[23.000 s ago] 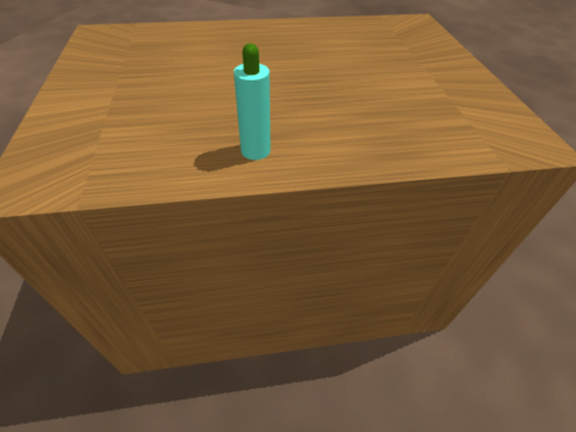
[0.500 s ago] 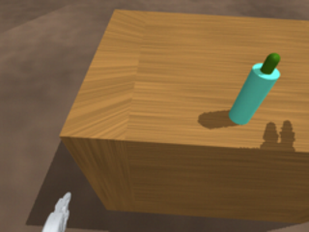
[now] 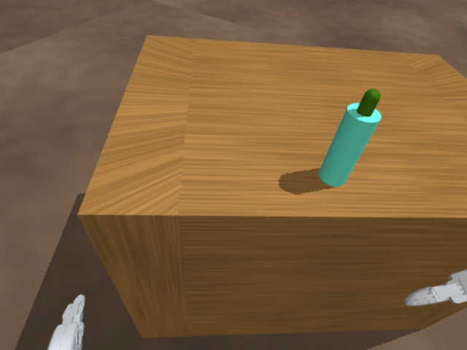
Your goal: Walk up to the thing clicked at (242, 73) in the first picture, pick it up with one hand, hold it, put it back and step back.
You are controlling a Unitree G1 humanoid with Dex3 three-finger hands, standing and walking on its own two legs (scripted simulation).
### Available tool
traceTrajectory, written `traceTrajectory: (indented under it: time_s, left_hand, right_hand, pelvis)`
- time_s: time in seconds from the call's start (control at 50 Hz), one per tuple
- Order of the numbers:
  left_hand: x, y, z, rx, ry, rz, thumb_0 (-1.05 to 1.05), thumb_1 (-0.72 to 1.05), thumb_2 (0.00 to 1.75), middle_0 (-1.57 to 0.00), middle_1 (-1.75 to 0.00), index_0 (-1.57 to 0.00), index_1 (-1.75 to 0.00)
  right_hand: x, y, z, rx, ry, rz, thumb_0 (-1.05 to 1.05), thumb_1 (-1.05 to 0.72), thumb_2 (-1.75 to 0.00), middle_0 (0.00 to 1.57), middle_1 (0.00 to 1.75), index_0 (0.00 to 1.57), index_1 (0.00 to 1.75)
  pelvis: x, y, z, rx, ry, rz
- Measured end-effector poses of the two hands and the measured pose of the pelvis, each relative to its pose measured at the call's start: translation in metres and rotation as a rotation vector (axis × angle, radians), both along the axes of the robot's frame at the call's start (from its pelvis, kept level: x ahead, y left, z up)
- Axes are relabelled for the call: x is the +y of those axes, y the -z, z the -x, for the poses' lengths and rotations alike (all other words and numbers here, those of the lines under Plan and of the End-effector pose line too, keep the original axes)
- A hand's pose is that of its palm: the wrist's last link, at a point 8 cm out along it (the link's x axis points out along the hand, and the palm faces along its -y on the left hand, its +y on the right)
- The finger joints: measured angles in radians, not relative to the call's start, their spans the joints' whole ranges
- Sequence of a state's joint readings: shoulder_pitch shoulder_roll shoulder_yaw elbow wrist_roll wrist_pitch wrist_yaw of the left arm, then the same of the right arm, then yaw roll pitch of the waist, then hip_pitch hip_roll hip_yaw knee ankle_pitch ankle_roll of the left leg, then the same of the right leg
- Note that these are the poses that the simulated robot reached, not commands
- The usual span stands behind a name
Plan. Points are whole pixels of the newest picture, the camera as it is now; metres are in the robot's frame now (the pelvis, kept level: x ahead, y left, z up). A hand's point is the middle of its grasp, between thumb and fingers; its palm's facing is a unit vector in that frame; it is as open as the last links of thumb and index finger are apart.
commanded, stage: sink last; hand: right
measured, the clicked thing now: (350, 139) +0.46 -0.23 +0.14
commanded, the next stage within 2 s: home in 0.40 s
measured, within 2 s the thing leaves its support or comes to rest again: neither
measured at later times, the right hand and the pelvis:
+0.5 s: hand out of the picture +0.17 -0.25 +0.22, palm faces +0.48 +0.76 -0.43, open 17.4 cm; pelvis -0.02 +0.01 +0.00, yaw +0 degrees
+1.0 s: hand (373, 319) +0.17 -0.21 +0.04, palm faces +0.20 +0.94 -0.29, open 17.5 cm; pelvis -0.01 +0.00 +0.01, yaw +0 degrees
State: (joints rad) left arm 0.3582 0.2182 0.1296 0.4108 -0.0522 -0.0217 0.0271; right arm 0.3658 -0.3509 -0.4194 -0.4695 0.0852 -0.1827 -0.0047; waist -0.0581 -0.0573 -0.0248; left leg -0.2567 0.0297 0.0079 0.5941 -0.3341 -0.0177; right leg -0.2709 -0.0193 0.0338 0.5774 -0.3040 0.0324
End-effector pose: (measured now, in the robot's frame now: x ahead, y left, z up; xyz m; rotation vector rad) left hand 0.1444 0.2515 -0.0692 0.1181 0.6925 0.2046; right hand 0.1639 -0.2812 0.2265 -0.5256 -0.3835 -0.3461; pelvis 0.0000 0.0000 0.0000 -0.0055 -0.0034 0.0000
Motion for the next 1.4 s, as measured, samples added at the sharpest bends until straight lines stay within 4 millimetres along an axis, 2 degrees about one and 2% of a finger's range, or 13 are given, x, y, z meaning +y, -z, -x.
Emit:
traceTrajectory:
  time_s: [0.1,0.2,0.3,0.4,0.56,0.66,0.72,0.8,1.06,1.16,1.26,1.32,1.4]
  left_hand:
    - [0.002,-0.004,-0.005,-0.055,-0.005,0.009,-0.01,-0.50,0.04,-0.06,-0.06,-0.07,-0.04]
    - [0.018,-0.005,0.000,-0.078,-0.028,-0.019,-0.01,-0.50,0.03,-0.06,-0.06,-0.07,-0.04]
    - [0.023,0.000,0.013,-0.044,-0.025,-0.033,-0.01,-0.49,0.03,-0.05,-0.06,-0.07,-0.04]
    - [0.024,0.004,0.022,-0.016,-0.032,-0.041,-0.01,-0.50,0.03,-0.05,-0.06,-0.07,-0.04]
    - [0.011,-0.005,0.014,-0.059,-0.016,-0.038,-0.01,-0.50,0.06,-0.06,-0.07,-0.07,-0.06]
    - [-0.005,-0.006,0.008,-0.063,0.005,-0.013,-0.01,-0.37,0.20,-0.09,-0.13,-0.10,-0.11]
    - [-0.023,-0.003,0.003,-0.050,0.037,0.020,-0.01,-0.22,0.33,-0.11,-0.16,-0.12,-0.15]
    - [-0.040,0.002,-0.002,-0.030,0.064,0.059,-0.01,0.03,0.48,-0.13,-0.19,-0.14,-0.18]
    - [-0.026,0.005,-0.008,0.031,0.058,-0.014,0.01,0.70,0.80,-0.18,-0.28,-0.19,-0.27]
    - [-0.026,0.006,-0.011,0.047,0.090,-0.035,0.01,0.82,0.86,-0.19,-0.29,-0.20,-0.28]
    - [-0.019,0.014,-0.004,0.109,0.100,-0.059,0.01,0.87,0.89,-0.20,-0.30,-0.20,-0.29]
    - [-0.014,0.020,0.004,0.152,0.091,-0.068,0.01,0.88,0.89,-0.20,-0.30,-0.20,-0.29]
    - [-0.009,0.024,0.013,0.191,0.070,-0.069,0.01,0.89,0.90,-0.20,-0.30,-0.21,-0.29]
  right_hand:
    - [0.010,0.001,0.029,0.002,0.011,0.002,-0.01,0.53,-0.04,0.07,0.06,0.06,0.06]
    - [0.007,0.003,0.040,-0.010,0.043,0.003,-0.01,0.53,-0.04,0.07,0.06,0.06,0.06]
    - [0.004,0.005,0.041,-0.013,0.051,0.018,-0.01,0.54,-0.04,0.06,0.06,0.06,0.06]
    - [-0.002,-0.001,0.040,-0.037,0.058,0.055,-0.02,0.53,-0.04,0.06,0.06,0.06,0.06]
    - [-0.005,-0.004,0.034,-0.078,0.026,0.052,-0.02,0.51,-0.05,0.06,0.06,0.06,0.06]
    - [-0.004,0.008,0.029,-0.051,-0.003,0.013,-0.01,0.53,-0.06,0.06,0.06,0.06,0.06]
    - [-0.003,0.027,0.023,0.008,-0.011,-0.042,-0.01,0.54,-0.06,0.06,0.06,0.06,0.06]
    - [0.002,0.065,0.018,0.149,-0.022,-0.136,-0.01,0.54,-0.06,0.06,0.06,0.06,0.06]
    - [0.034,0.200,0.027,0.667,-0.011,-0.384,-0.02,0.55,-0.06,0.06,0.06,0.05,0.05]
    - [0.046,0.240,0.024,0.809,0.003,-0.431,-0.02,0.55,-0.05,0.06,0.06,0.05,0.05]
    - [0.055,0.277,0.024,0.942,0.035,-0.474,-0.02,0.55,-0.05,0.05,0.05,0.05,0.05]
    - [0.059,0.291,0.020,0.993,0.046,-0.485,-0.02,0.56,-0.04,0.05,0.05,0.05,0.05]
    - [0.060,0.296,0.011,1.015,0.058,-0.481,-0.02,0.56,-0.04,0.05,0.05,0.05,0.05]
  pelvis:
    - [0.004,0.000,0.006,-0.024,0.011,0.006]
    - [0.008,0.000,0.013,-0.043,0.017,0.011]
    - [0.013,-0.001,0.019,-0.046,0.015,0.012]
    - [0.013,-0.002,0.022,-0.050,0.013,0.009]
    - [0.006,-0.005,0.019,-0.056,0.004,0.007]
    - [0.001,-0.007,0.016,-0.058,0.000,0.006]
    - [0.000,-0.007,0.015,-0.056,-0.001,0.005]
    - [-0.002,-0.008,0.014,-0.048,-0.001,0.005]
    - [-0.001,-0.007,0.006,-0.018,0.002,0.003]
    - [0.001,-0.006,0.003,-0.009,-0.001,0.001]
    - [0.003,-0.004,0.002,0.009,0.000,0.001]
    - [0.004,-0.003,0.001,0.019,-0.002,0.002]
    - [0.004,-0.002,-0.001,0.024,-0.008,0.002]
